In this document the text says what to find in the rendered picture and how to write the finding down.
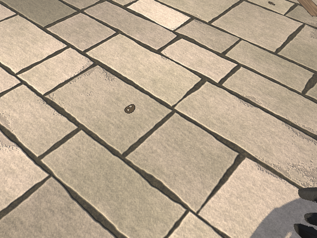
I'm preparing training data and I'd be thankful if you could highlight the robot right hand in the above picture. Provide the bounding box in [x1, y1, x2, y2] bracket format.
[293, 187, 317, 238]

